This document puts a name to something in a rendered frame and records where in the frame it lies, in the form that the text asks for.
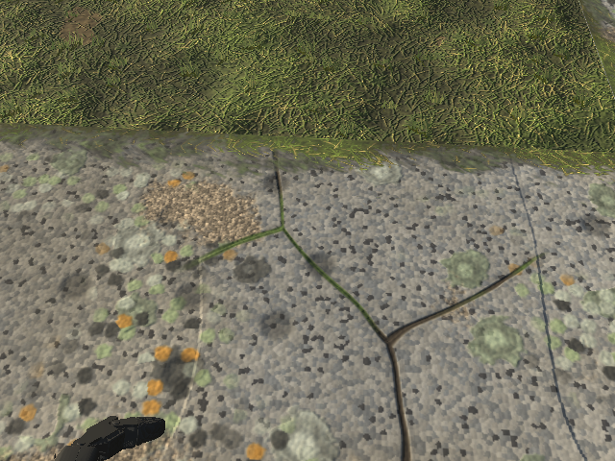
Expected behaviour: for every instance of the robot left hand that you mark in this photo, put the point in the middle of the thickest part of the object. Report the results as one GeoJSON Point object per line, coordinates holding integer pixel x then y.
{"type": "Point", "coordinates": [105, 439]}

